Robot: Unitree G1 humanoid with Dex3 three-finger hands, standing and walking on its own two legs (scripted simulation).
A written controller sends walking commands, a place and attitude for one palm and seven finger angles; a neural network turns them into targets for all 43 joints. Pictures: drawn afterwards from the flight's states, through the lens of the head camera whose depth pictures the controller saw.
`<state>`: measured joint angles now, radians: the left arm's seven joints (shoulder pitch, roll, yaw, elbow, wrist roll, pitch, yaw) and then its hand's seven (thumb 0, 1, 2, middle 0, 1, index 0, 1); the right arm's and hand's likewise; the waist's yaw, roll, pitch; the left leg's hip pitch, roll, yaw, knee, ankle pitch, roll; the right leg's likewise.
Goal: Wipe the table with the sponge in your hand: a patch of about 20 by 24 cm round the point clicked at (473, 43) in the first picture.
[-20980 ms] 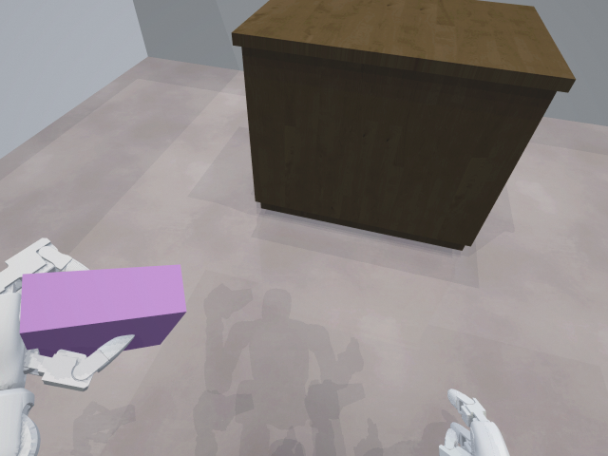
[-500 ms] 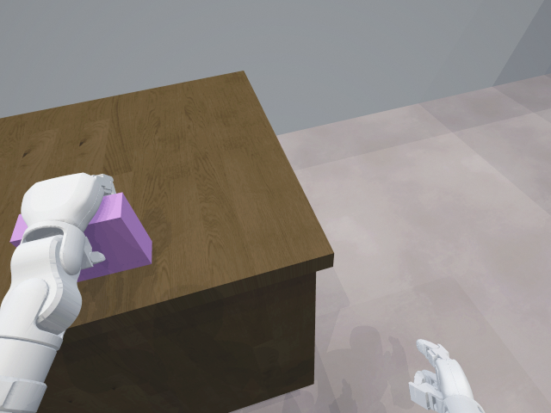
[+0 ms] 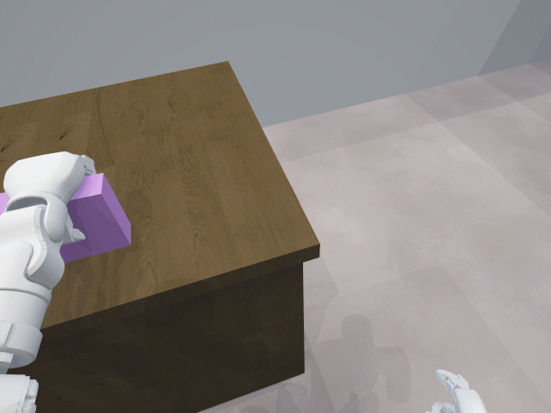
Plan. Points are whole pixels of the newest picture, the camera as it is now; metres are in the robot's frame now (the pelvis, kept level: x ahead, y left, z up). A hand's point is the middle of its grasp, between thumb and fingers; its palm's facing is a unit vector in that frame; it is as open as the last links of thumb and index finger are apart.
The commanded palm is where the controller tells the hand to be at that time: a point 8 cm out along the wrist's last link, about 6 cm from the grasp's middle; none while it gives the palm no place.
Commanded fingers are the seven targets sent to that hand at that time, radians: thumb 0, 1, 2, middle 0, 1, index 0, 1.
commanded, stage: wipe forward along the first lane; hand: left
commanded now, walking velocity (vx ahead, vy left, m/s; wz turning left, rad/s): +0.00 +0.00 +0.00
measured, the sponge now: (77, 231) +0.33 +0.36 +0.09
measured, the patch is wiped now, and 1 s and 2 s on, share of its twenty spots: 0.15 0.40 0.40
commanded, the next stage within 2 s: slide across to the middle lane in 1.06 s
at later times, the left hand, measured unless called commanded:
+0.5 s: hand (64, 185) +0.38 +0.38 +0.14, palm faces -0.10 +0.03 -0.99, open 9.0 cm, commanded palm +0.37 +0.39 +0.16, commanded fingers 0.00 0.10 1.30 -1.20 -1.60 -1.20 -1.60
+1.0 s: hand (65, 162) +0.43 +0.41 +0.14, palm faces -0.13 +0.04 -0.99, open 9.0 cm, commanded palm +0.43 +0.41 +0.16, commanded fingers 0.00 0.10 1.30 -1.20 -1.60 -1.20 -1.60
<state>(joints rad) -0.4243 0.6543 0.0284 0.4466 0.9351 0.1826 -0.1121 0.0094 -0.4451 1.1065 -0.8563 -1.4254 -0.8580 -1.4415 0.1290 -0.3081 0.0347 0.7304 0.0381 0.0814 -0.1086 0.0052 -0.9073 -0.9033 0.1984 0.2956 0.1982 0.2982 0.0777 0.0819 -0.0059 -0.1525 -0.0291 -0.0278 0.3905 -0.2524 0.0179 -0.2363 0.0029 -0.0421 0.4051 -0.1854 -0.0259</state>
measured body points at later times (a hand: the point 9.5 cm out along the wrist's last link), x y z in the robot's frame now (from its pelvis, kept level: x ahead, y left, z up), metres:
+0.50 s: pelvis -0.01 +0.00 +0.00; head +0.03 -0.02 +0.44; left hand +0.38 +0.37 +0.19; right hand +0.09 -0.28 -0.14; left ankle -0.03 +0.11 -0.74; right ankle +0.02 -0.10 -0.74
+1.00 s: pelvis +0.01 +0.02 -0.01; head +0.07 +0.01 +0.44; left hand +0.43 +0.40 +0.19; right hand +0.04 -0.26 -0.14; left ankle -0.03 +0.11 -0.74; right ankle +0.02 -0.10 -0.74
